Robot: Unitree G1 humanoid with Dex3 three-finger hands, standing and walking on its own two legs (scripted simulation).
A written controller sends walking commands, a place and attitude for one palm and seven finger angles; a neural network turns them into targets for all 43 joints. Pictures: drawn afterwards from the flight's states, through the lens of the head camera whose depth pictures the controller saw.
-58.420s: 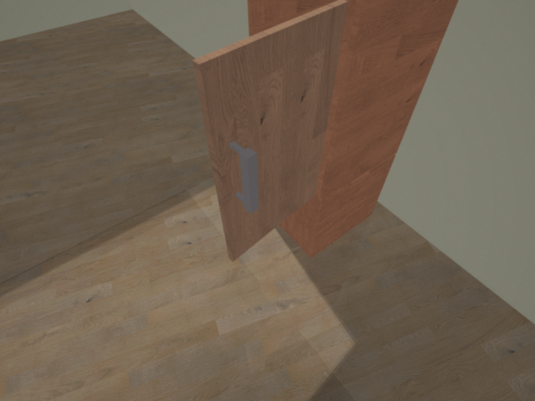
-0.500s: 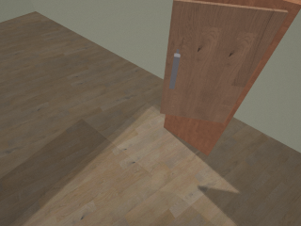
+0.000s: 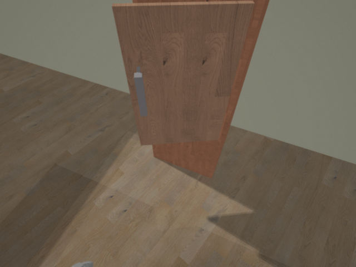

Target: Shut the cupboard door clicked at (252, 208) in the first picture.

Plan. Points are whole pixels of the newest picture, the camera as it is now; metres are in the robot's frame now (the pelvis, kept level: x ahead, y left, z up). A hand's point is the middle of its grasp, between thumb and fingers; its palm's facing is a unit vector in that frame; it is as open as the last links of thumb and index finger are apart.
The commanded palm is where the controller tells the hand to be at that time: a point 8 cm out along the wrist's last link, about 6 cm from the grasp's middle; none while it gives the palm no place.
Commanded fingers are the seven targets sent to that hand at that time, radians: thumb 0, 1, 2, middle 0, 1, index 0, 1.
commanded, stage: take the last steps up to it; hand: left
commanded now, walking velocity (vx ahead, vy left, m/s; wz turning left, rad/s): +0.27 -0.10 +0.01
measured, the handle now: (141, 92) +0.64 +0.12 +0.00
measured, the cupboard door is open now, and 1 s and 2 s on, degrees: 29 29 29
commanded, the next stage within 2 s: come to a stop and stand still in 0.34 s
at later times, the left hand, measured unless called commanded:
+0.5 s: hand out of the picture +0.14 +0.13 -0.19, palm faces +0.07 -0.99 -0.14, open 7.3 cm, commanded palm none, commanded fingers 0.00 0.90 0.90 -0.20 -0.30 -0.20 -0.30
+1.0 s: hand (132, 232) +0.24 +0.12 -0.17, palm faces +0.10 -0.96 -0.24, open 7.4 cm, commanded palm none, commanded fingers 0.00 0.90 0.90 -0.20 -0.30 -0.20 -0.30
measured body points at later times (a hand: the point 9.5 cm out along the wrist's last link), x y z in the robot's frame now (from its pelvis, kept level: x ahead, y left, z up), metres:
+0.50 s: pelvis +0.16 -0.04 +0.00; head +0.17 -0.01 +0.44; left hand +0.13 +0.18 -0.18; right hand +0.24 -0.26 -0.14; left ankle +0.19 +0.04 -0.73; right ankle +0.07 -0.14 -0.69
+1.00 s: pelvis +0.19 -0.07 +0.01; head +0.24 -0.07 +0.45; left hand +0.23 +0.18 -0.15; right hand +0.28 -0.33 -0.14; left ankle +0.13 +0.04 -0.70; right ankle +0.23 -0.21 -0.73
